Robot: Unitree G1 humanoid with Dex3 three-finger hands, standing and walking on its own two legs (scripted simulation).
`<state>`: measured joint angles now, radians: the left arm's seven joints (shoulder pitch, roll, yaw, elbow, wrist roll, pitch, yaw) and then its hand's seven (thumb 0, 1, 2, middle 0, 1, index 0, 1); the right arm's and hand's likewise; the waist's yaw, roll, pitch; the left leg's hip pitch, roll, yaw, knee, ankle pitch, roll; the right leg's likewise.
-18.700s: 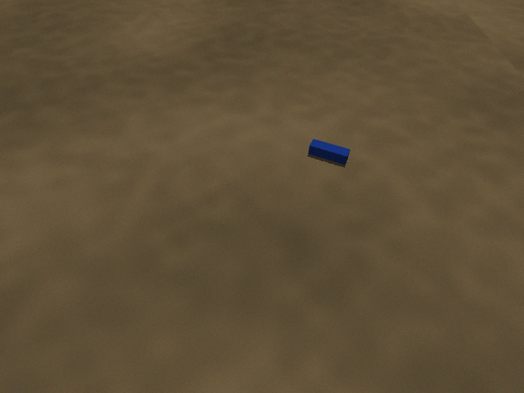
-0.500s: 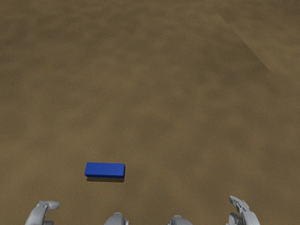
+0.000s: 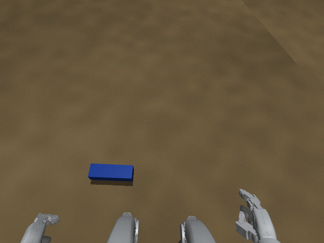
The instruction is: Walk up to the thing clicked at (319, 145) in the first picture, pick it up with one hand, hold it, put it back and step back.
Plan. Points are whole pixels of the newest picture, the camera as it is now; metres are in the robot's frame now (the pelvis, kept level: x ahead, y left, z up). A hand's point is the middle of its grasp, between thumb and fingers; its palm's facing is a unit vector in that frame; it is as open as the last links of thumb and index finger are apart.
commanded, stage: rise first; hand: left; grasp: from above
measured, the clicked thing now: (111, 172) +0.46 +0.24 -0.64
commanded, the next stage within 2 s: none
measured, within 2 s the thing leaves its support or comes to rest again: neither
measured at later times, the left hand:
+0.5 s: hand (71, 215) +0.22 +0.29 -0.28, palm faces -0.42 -0.57 -0.71, open 14.3 cm
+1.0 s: hand (85, 189) +0.33 +0.30 -0.42, palm faces -0.49 -0.18 -0.85, open 14.2 cm
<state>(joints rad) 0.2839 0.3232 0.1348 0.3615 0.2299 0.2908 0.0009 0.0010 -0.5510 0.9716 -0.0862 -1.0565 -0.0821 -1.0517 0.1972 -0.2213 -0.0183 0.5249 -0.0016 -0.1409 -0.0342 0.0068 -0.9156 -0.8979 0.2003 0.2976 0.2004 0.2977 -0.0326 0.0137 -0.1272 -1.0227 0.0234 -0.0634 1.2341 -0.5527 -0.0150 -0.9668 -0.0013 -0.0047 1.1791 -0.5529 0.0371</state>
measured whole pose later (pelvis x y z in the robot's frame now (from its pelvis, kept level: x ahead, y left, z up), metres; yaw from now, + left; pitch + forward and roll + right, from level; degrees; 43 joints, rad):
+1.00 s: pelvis -0.09 +0.00 -0.29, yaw -6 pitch +32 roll -7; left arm -0.66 0.73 0.19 1.13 1.06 -0.34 0.15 0.00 -0.54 1.07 -0.07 -1.01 -0.05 -1.02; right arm 0.14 -0.27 -0.02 0.75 -0.07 -0.05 0.08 0.00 -0.87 -0.89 0.20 0.30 0.20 0.30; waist -0.10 0.00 -0.09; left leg -2.15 0.00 -0.15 2.23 -0.65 -0.03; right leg -2.08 0.04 -0.03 2.16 -0.66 0.05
